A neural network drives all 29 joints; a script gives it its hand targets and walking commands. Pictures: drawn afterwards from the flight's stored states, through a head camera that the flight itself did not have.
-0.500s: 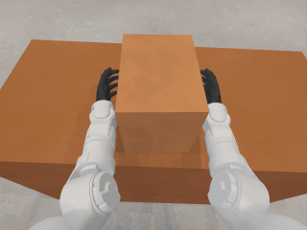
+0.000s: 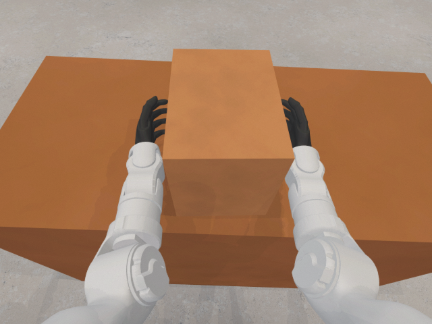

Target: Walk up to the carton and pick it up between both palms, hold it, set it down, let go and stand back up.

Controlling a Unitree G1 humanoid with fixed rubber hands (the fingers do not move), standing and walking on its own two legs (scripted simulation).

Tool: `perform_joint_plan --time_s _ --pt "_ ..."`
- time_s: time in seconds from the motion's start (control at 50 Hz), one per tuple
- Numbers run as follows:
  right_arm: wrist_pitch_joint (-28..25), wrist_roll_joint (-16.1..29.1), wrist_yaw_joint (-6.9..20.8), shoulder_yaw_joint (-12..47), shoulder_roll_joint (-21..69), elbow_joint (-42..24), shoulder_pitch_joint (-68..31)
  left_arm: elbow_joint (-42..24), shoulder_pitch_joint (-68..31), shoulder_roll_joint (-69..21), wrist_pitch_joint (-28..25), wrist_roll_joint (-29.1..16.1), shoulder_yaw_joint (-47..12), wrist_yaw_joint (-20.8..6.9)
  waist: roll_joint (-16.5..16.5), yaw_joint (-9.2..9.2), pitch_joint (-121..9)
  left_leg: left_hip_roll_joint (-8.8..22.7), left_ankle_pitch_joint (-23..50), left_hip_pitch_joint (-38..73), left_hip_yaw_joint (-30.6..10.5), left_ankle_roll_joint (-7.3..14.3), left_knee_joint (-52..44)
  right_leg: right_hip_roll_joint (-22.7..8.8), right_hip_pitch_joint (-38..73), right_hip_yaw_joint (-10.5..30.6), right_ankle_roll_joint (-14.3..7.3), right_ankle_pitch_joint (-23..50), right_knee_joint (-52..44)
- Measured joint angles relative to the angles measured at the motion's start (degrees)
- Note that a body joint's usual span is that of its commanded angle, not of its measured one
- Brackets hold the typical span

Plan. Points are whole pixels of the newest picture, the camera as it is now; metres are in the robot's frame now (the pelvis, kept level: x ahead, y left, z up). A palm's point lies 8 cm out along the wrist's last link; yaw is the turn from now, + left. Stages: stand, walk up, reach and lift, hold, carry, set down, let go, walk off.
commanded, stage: reach and lift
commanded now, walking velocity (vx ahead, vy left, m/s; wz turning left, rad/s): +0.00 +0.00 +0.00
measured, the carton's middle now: (221, 135) +0.47 +0.03 +0.04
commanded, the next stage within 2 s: none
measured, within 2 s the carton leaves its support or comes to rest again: leaves its support in 0.66 s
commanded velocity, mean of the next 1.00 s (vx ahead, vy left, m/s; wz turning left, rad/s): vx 0.00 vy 0.00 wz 0.00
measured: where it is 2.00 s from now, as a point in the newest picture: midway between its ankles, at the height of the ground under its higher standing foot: outside the picture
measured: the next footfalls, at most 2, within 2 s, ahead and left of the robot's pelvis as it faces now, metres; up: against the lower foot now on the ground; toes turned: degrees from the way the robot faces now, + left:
none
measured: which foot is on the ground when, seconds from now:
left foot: down 0.00-1.00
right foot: down 0.00-1.00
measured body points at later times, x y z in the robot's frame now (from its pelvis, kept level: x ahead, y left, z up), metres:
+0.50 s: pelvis +0.00 +0.00 +0.00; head +0.08 +0.01 +0.44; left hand +0.44 +0.17 +0.07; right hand +0.46 -0.12 +0.07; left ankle -0.03 +0.12 -0.75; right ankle -0.01 -0.11 -0.75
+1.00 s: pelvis -0.03 -0.01 +0.00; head +0.04 +0.01 +0.44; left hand +0.41 +0.17 +0.08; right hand +0.44 -0.11 +0.10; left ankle -0.03 +0.12 -0.75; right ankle -0.01 -0.11 -0.75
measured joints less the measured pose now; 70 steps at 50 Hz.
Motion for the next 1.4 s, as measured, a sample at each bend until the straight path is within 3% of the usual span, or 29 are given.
perform_joint_plan --time_s 0.48,0.82,1.06,1.22,1.4 --pt "-1.35 -0.48 -1.06 0.81 -0.79 2.46 -0.08 2.81 -0.10 0.65 -1.27 -1.07 -0.07 0.74 0.21 -0.88 -1.08 -0.43 0.54 -0.15 -0.38 0.10 -0.81 -0.56 -0.15 -0.96 0.08 -0.18 -0.02" --pt "-13.81 -2.83 -4.81 -0.13 -3.59 13.53 -2.69 9.70 -1.03 2.62 -10.66 -2.09 -1.09 2.94 -0.45 -1.17 -4.57 -0.05 3.17 -4.44 -1.72 -0.44 -1.43 -0.29 -3.45 -3.08 -0.83 2.09 -1.32" --pt "-15.52 -4.14 -6.07 -3.20 -4.56 18.88 -6.03 14.45 -4.23 4.57 -11.59 -1.66 0.02 3.03 -2.50 -1.06 -5.10 0.25 5.89 -6.15 -0.96 -0.74 -3.28 -0.01 -6.21 -2.70 -1.54 4.00 -1.45" --pt "-13.18 -1.73 -6.29 -0.74 -4.94 18.68 -6.14 15.36 -4.84 5.44 -9.56 -4.13 -2.45 3.68 -1.74 -0.72 -5.77 0.39 5.64 -7.20 -0.47 -0.68 -3.03 0.07 -7.33 -2.40 -1.51 3.93 -1.33" --pt "-13.06 5.47 -7.94 9.29 -6.33 19.91 -4.03 16.10 -2.13 5.86 -10.10 -9.00 -7.16 4.95 0.34 -0.85 -7.60 0.61 3.40 -6.84 -0.68 -0.59 -1.33 0.22 -5.93 -2.59 -1.12 2.75 -1.66"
